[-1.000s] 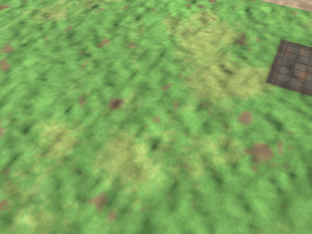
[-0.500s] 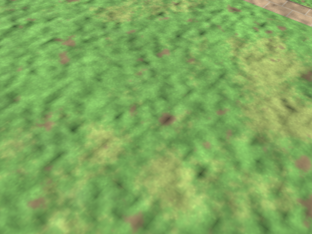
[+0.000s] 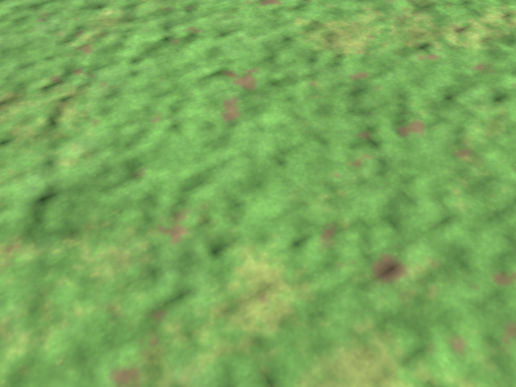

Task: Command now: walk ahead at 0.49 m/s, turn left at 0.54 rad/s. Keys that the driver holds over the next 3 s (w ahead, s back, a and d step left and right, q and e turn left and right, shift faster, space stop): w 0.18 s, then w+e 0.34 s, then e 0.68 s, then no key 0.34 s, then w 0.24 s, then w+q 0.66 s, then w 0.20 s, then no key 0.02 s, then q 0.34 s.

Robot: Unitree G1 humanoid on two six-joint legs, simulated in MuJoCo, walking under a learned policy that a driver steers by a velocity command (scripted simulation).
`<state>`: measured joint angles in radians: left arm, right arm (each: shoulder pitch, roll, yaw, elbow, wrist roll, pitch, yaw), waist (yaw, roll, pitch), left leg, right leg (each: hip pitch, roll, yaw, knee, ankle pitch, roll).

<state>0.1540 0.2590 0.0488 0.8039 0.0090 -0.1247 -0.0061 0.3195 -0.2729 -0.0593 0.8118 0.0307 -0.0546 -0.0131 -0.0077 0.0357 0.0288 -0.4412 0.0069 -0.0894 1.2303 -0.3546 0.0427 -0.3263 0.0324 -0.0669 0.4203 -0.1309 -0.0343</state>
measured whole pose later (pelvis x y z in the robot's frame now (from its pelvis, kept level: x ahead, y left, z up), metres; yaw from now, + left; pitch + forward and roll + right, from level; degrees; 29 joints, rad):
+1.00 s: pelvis +0.43 +0.03 -0.01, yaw -18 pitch +3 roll +1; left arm 0.15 0.29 0.08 0.67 0.00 -0.01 -0.02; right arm 0.11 -0.29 -0.06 0.73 -0.01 -0.02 -0.04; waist 0.01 0.02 0.06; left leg -0.55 0.02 -0.05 1.19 -0.45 -0.04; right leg -0.46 0.08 0.02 0.50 -0.10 -0.09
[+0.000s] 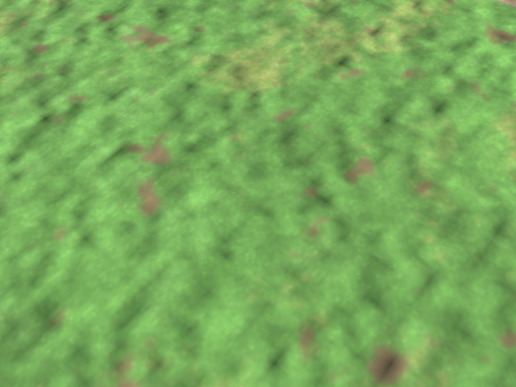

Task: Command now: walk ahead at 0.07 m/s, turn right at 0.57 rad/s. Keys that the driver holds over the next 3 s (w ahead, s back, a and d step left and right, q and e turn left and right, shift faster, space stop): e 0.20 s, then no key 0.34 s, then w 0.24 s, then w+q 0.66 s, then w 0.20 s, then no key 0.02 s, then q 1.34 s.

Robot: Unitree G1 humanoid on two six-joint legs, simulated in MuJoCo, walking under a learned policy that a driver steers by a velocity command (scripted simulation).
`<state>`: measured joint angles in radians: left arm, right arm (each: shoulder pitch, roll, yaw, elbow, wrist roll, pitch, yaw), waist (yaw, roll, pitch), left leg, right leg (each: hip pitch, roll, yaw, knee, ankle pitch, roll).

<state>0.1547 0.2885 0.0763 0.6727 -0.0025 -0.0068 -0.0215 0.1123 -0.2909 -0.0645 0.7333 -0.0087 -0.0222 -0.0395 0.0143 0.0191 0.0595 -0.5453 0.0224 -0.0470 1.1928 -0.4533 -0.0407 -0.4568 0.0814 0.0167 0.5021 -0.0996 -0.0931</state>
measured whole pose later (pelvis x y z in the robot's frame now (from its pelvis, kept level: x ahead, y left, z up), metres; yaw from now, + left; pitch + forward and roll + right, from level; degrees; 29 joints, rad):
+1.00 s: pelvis +0.15 +0.05 +0.00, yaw -10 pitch +2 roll -2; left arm 0.42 0.29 0.07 0.78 -0.02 -0.06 0.00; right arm 0.14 -0.29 -0.04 0.68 0.02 -0.05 0.05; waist 0.08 0.02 0.00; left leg -0.54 0.05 0.03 0.65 -0.17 0.05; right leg 0.05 -0.03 -0.02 0.29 -0.37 0.04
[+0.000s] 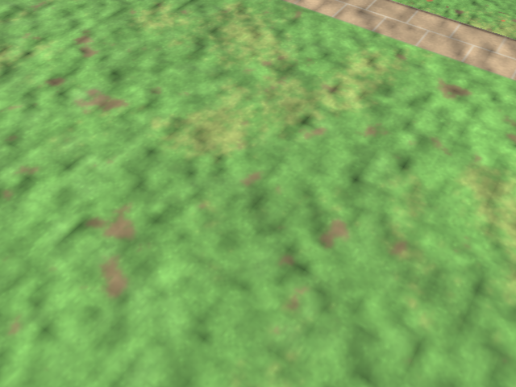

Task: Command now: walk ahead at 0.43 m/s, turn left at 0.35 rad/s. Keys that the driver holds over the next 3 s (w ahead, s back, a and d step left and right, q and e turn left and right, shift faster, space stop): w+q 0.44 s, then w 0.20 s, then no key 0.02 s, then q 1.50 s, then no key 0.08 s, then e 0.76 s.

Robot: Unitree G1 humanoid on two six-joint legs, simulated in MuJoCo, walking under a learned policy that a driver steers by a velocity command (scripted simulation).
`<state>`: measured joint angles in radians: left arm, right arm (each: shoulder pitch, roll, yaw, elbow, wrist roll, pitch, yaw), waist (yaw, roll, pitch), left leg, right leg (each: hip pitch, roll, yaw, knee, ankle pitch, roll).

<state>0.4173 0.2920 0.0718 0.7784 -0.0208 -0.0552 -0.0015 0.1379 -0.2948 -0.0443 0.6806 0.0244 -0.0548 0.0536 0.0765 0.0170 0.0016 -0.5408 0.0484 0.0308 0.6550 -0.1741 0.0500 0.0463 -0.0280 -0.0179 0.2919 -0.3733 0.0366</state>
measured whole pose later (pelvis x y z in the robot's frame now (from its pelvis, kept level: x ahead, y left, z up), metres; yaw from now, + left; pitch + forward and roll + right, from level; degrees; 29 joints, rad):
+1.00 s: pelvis +0.48 +0.11 +0.01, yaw +27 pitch +2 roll -3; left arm 0.22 0.29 0.06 0.82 -0.02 -0.04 0.02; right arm 0.13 -0.28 -0.05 0.62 0.01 -0.01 0.04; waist 0.06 0.04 0.06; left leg -0.56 0.04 -0.02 0.62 -0.09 0.01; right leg -0.08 0.02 -0.14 0.36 -0.31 -0.01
